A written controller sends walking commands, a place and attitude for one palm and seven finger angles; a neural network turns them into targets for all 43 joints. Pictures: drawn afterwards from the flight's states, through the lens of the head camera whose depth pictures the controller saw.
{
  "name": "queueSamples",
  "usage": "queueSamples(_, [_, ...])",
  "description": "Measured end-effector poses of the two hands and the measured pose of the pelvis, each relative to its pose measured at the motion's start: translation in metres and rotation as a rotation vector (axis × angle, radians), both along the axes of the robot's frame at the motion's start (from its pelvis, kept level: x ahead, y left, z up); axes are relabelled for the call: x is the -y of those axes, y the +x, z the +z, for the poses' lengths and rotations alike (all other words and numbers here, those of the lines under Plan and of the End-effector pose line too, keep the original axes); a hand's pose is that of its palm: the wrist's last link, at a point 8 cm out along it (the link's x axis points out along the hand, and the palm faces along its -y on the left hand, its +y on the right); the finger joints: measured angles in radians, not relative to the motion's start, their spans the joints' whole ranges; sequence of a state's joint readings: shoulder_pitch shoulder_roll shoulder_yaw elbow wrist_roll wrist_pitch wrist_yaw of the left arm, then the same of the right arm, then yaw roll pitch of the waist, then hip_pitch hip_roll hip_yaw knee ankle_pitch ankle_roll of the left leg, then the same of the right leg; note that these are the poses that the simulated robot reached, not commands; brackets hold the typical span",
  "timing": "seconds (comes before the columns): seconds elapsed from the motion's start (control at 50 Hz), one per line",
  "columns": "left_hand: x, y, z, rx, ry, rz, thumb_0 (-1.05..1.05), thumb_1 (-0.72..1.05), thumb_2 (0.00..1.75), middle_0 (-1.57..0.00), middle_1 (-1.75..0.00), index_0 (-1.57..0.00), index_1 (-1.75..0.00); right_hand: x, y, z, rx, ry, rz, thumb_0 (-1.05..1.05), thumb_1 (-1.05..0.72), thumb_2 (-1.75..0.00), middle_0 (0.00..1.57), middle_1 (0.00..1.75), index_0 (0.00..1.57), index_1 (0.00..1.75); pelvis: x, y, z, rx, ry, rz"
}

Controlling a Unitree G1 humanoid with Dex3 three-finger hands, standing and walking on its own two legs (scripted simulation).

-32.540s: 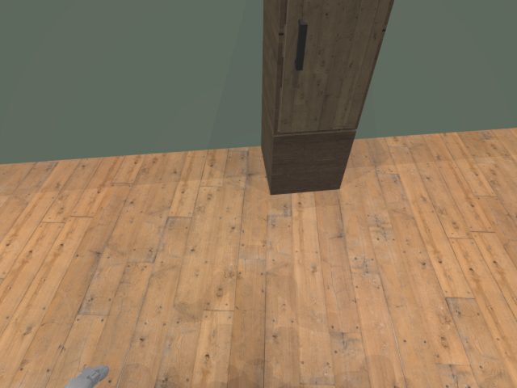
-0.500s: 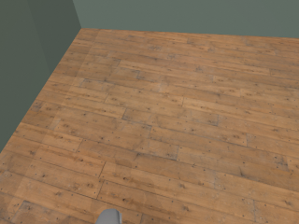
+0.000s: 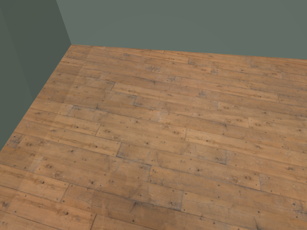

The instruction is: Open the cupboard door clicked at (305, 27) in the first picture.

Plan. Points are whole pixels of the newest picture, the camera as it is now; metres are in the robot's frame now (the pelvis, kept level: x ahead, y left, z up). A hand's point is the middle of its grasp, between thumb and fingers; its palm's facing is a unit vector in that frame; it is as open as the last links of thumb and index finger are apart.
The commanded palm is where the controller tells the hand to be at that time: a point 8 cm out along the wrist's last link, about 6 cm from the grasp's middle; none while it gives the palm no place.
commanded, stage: walk to a spot facing it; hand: left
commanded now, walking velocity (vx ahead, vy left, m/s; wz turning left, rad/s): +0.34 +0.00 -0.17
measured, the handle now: out of the picture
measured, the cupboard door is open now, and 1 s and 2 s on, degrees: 45 45 45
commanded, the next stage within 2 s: turn to face it in 0.12 s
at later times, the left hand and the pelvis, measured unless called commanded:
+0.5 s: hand (132, 169) +0.33 +0.10 -0.15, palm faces +0.03 -0.98 -0.20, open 7.3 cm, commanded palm none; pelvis +0.22 -0.07 +0.01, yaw +4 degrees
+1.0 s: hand (105, 184) +0.28 +0.18 -0.16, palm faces +0.35 -0.90 -0.25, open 7.3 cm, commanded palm none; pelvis +0.28 -0.04 +0.00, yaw +20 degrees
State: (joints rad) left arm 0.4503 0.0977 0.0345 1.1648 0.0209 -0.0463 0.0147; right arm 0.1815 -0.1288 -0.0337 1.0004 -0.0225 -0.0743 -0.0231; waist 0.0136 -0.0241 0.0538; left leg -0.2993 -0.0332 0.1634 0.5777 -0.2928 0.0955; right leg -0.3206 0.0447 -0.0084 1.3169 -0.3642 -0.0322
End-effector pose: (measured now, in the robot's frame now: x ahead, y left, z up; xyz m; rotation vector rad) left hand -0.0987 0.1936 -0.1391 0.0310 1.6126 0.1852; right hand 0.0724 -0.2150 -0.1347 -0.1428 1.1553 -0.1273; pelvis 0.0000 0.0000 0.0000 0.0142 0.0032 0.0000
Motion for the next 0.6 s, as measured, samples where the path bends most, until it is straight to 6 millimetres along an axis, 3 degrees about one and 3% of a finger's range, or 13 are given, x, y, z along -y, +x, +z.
queueSamples(0.1, [-0.020,0.138,0.004,0.229,0.030,-0.072,0.00,0.91,0.90,-0.20,-0.30,-0.20,-0.30,0.022,-0.024,0.013,-0.165,-0.064,-0.055,-0.02,-0.96,-0.90,0.20,0.30,0.20,0.30,0.000,0.047,0.013,-0.002,-0.009,-0.016])
queueSamples(0.18, [-0.032,0.228,0.011,0.326,0.069,-0.136,0.02,0.95,0.90,-0.20,-0.30,-0.20,-0.30,0.025,-0.041,0.018,-0.296,-0.047,-0.108,-0.01,-0.94,-0.90,0.20,0.30,0.20,0.30,0.009,0.086,0.015,-0.002,-0.015,-0.040])
queueSamples(0.28, [-0.016,0.331,0.013,0.394,0.082,-0.237,0.01,0.94,0.90,-0.19,-0.30,-0.19,-0.30,0.020,-0.047,0.013,-0.430,0.015,-0.180,0.00,-0.92,-0.90,0.19,0.30,0.20,0.30,0.029,0.138,0.009,-0.008,-0.010,-0.054])
queueSamples(0.36, [0.011,0.398,0.007,0.470,0.100,-0.265,0.01,0.93,0.90,-0.19,-0.30,-0.19,-0.30,0.023,-0.034,0.001,-0.543,0.077,-0.199,0.00,-0.91,-0.90,0.20,0.30,0.20,0.30,0.052,0.182,-0.006,-0.014,0.002,-0.024])
queueSamples(0.42, [0.030,0.418,0.011,0.504,0.096,-0.236,0.00,0.92,0.90,-0.19,-0.30,-0.20,-0.30,0.034,0.002,-0.002,-0.547,0.092,-0.178,0.00,-0.91,-0.90,0.20,0.30,0.20,0.30,0.063,0.201,-0.003,-0.006,0.006,0.015])
queueSamples(0.5, [0.046,0.416,0.017,0.486,0.089,-0.145,-0.01,0.92,0.90,-0.20,-0.30,-0.20,-0.30,0.057,0.082,-0.003,-0.433,0.067,-0.100,0.00,-0.91,-0.90,0.20,0.30,0.20,0.30,0.071,0.219,0.008,0.000,0.015,0.063])
queueSamples(0.6, [0.030,0.416,0.025,0.494,0.143,-0.054,-0.04,0.97,0.90,-0.20,-0.30,-0.20,-0.30,0.078,0.194,0.000,-0.230,0.016,0.015,0.00,-0.91,-0.90,0.19,0.30,0.20,0.30,0.073,0.237,0.012,-0.004,0.007,0.130])
